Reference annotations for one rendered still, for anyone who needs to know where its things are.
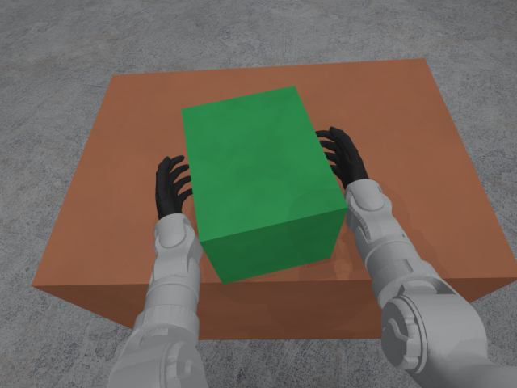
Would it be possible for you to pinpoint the robot left upper arm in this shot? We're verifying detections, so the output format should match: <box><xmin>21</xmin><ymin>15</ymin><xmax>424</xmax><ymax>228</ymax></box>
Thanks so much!
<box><xmin>107</xmin><ymin>339</ymin><xmax>208</xmax><ymax>388</ymax></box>

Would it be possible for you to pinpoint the pedestal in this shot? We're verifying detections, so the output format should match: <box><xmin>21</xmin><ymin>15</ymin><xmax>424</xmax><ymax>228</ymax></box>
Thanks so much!
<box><xmin>31</xmin><ymin>58</ymin><xmax>517</xmax><ymax>340</ymax></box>

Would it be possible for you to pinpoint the robot right hand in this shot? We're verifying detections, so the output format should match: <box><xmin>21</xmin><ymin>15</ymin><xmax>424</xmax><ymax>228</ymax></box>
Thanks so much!
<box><xmin>315</xmin><ymin>126</ymin><xmax>369</xmax><ymax>189</ymax></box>

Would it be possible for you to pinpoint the robot left forearm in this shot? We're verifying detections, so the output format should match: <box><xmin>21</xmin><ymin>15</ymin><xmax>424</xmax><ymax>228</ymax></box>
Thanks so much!
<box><xmin>107</xmin><ymin>213</ymin><xmax>203</xmax><ymax>383</ymax></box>

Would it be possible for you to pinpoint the robot right forearm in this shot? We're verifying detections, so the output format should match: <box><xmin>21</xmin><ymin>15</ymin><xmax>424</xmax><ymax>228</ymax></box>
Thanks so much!
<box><xmin>344</xmin><ymin>179</ymin><xmax>488</xmax><ymax>352</ymax></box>

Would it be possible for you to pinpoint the robot right upper arm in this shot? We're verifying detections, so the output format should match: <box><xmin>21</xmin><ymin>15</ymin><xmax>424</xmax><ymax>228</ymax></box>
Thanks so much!
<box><xmin>381</xmin><ymin>294</ymin><xmax>517</xmax><ymax>388</ymax></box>

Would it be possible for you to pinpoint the robot left hand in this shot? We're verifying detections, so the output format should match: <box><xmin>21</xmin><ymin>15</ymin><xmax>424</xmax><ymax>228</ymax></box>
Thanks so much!
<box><xmin>155</xmin><ymin>155</ymin><xmax>193</xmax><ymax>220</ymax></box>

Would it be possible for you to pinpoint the carton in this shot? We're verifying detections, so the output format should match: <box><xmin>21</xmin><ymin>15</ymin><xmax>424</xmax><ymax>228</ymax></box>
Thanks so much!
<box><xmin>181</xmin><ymin>86</ymin><xmax>348</xmax><ymax>284</ymax></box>

